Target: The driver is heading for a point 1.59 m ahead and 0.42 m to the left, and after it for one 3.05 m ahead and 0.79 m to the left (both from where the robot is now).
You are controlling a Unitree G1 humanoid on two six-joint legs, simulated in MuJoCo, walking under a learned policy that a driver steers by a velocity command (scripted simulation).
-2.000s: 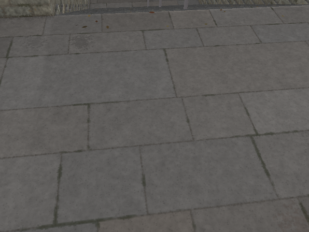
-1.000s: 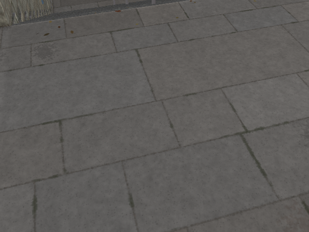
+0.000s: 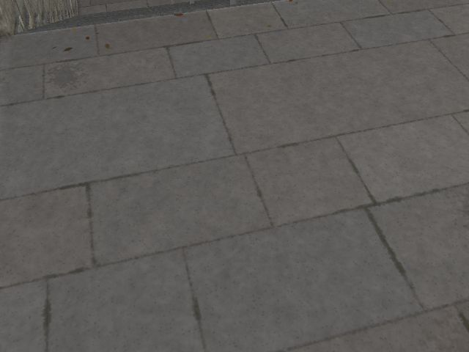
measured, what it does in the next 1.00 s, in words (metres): goes down: right foot, then left foot 0.17 m lower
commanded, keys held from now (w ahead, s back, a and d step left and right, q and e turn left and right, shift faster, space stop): w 1.00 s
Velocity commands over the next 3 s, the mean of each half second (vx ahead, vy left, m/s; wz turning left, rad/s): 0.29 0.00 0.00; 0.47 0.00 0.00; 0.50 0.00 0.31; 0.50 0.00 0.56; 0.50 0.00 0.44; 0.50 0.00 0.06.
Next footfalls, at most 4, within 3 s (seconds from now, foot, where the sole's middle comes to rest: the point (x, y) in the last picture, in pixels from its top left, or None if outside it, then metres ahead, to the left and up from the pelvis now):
0.36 right None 0.11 -0.11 -0.77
0.72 left None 0.46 0.07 -0.94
1.14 right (293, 323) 0.64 -0.18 -0.94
1.72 left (215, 256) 0.90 0.08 -0.94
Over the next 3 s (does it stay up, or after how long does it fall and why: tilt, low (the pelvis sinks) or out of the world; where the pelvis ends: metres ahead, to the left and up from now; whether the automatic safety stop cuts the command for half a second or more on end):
stays up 1.31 0.32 -0.15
